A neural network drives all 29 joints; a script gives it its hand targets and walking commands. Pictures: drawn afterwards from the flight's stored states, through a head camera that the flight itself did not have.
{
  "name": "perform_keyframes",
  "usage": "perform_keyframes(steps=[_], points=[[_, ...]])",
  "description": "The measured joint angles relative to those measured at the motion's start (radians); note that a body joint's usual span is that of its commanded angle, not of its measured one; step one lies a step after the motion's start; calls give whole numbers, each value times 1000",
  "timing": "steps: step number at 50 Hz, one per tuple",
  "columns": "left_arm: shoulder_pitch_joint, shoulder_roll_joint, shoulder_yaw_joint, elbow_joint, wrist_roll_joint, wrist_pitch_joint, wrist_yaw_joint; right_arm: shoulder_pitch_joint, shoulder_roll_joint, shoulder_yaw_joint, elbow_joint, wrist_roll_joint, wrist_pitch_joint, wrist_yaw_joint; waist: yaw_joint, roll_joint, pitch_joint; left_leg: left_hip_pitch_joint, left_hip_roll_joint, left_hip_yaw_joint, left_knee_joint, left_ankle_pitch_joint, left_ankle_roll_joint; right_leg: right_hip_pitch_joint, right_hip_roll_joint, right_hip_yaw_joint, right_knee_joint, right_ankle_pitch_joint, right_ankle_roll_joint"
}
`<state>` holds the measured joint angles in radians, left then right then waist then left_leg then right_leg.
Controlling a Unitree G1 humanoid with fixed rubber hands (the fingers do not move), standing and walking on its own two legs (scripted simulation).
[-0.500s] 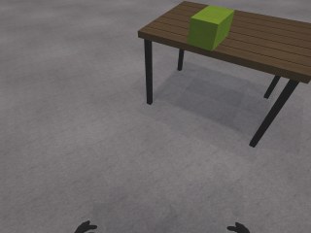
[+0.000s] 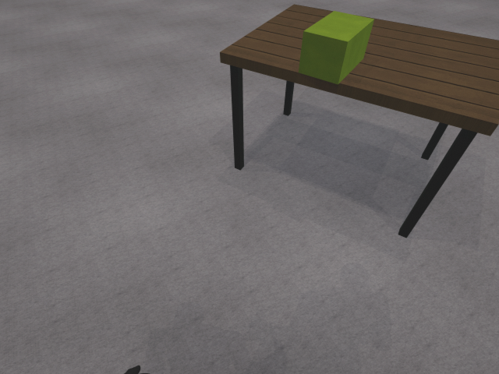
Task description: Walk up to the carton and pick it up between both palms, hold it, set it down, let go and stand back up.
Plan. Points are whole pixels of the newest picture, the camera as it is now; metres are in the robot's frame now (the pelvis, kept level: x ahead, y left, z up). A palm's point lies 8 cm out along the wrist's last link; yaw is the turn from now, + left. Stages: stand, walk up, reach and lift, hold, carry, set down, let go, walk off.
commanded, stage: stand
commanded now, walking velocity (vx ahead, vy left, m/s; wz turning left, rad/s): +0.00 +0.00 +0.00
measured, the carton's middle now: (335, 46) +1.25 -0.28 +0.00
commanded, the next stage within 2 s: none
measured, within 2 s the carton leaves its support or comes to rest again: neither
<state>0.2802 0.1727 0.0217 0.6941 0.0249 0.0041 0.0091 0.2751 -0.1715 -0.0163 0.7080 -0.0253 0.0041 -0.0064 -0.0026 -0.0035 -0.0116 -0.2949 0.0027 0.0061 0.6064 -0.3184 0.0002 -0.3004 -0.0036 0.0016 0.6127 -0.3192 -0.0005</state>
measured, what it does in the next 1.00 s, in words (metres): stands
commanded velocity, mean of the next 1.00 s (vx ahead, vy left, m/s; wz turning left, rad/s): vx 0.00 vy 0.00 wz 0.00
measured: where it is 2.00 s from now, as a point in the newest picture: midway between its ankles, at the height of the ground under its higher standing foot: outside the picture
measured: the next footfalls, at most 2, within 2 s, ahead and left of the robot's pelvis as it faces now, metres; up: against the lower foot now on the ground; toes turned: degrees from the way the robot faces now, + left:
none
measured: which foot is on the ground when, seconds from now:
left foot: down 0.00-1.00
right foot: down 0.00-1.00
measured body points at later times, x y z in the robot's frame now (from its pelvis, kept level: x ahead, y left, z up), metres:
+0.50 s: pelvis +0.00 +0.00 +0.00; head +0.00 +0.00 +0.45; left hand +0.08 +0.23 -0.13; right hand +0.08 -0.23 -0.13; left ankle +0.00 +0.12 -0.73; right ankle +0.00 -0.12 -0.73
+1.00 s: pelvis +0.00 +0.00 +0.01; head +0.00 +0.00 +0.46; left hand +0.02 +0.23 -0.14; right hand +0.02 -0.24 -0.14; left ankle +0.00 +0.12 -0.73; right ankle +0.00 -0.12 -0.73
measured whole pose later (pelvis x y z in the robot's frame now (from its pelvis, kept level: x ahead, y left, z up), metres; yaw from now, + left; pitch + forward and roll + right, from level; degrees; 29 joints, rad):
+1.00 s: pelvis +0.00 +0.00 +0.01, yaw +0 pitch -1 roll +0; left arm 0.32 0.16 0.05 0.95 0.02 -0.01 0.03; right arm 0.31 -0.16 -0.04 0.97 -0.02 -0.01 -0.03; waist 0.00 0.00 0.02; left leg -0.21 0.01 0.01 0.47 -0.24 0.00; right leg -0.22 0.00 0.00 0.48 -0.25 0.00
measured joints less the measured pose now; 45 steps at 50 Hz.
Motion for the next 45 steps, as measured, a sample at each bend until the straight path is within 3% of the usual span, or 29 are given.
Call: perform_keyframes(steps=[22,45], points=[[17,-5,14,77,-2,-6,6,8,3,-14,72,1,-6,-7,0,0,8,23,0,1,-44,27,1,23,0,1,-44,27,0],[37,-14,27,223,-7,-12,21,28,6,-24,225,6,-11,-18,-1,3,25,75,1,1,-120,65,-2,71,2,1,-113,62,-3]])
